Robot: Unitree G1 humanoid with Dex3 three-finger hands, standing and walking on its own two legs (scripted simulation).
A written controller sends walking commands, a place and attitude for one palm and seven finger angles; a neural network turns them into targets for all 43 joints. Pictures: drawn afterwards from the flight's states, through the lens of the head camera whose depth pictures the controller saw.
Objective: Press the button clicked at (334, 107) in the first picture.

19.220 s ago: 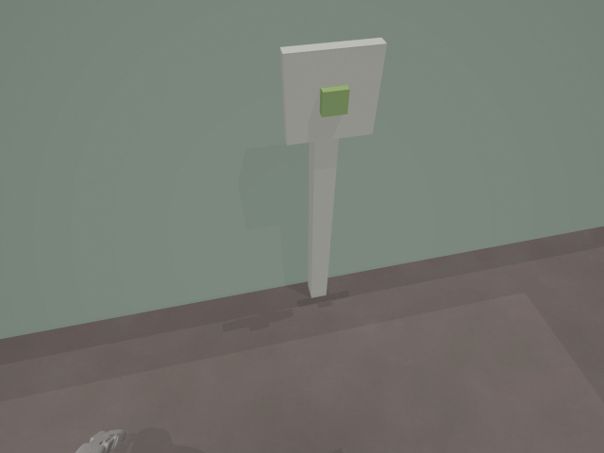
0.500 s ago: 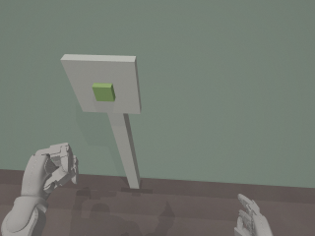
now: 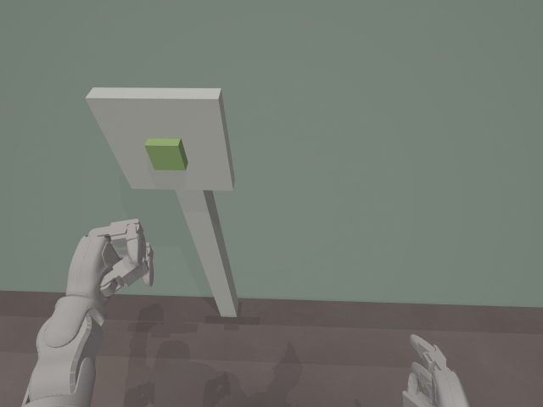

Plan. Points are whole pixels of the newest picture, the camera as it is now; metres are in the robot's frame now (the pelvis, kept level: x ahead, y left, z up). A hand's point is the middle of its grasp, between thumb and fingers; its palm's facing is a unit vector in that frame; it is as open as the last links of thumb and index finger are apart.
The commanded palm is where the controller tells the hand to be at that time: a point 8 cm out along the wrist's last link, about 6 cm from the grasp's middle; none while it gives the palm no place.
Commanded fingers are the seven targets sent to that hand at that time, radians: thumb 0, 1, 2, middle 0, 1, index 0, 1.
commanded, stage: aim a knuckle at the button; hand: left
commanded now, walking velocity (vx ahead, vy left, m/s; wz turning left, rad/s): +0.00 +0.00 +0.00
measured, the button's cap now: (167, 152) +0.49 +0.21 +0.10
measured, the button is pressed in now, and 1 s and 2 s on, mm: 0 0 0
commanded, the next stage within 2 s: press the button with the knuckle in 1.64 s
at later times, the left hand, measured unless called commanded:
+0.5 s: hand (156, 224) +0.36 +0.20 +0.07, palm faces +0.02 -1.00 -0.02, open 3.1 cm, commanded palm +0.33 +0.26 +0.08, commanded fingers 0.00 0.90 0.90 -1.30 -1.50 -1.30 -1.50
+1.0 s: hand (166, 199) +0.41 +0.20 +0.07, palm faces +0.03 -1.00 -0.01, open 3.1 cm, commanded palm +0.37 +0.26 +0.07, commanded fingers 0.00 0.90 0.90 -1.30 -1.50 -1.30 -1.50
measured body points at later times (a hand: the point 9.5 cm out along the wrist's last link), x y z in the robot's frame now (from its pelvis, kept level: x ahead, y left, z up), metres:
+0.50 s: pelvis +0.00 +0.01 +0.00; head +0.05 +0.00 +0.45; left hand +0.35 +0.26 +0.08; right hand +0.14 -0.24 -0.10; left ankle +0.00 +0.11 -0.72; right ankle +0.00 -0.09 -0.72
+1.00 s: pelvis +0.00 +0.01 -0.01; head +0.06 +0.01 +0.44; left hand +0.40 +0.26 +0.07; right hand +0.07 -0.25 -0.12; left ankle +0.00 +0.11 -0.72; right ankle +0.00 -0.09 -0.72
